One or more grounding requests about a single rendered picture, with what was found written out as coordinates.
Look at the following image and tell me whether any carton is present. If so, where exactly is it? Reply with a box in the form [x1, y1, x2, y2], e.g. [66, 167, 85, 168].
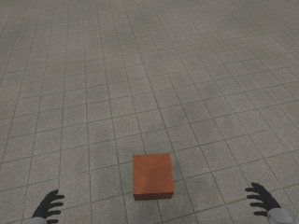
[133, 153, 174, 201]

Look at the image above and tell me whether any right robot forearm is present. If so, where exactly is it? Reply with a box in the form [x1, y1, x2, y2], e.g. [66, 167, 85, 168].
[267, 208, 299, 224]

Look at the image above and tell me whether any robot right hand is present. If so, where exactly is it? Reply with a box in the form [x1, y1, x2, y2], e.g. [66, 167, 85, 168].
[245, 182, 281, 217]

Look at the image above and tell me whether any robot left hand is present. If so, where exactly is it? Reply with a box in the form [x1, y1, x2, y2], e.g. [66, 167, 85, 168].
[31, 189, 64, 224]

